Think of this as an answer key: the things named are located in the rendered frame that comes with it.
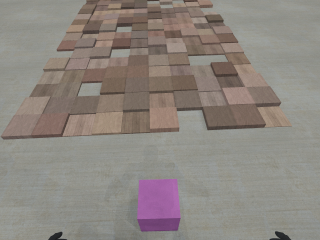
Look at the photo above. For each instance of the carton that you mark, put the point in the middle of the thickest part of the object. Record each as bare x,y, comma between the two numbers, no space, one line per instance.
158,205

